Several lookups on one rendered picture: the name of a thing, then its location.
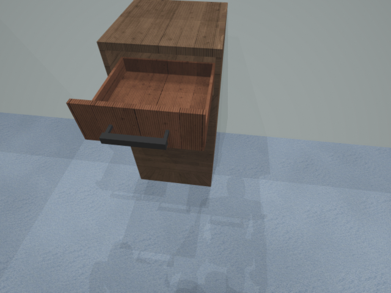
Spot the drawer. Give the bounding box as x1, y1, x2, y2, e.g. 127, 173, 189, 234
66, 57, 215, 151

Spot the handle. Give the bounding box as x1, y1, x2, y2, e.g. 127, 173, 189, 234
99, 125, 169, 150

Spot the cabinet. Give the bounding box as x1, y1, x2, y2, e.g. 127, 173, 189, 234
97, 0, 228, 187

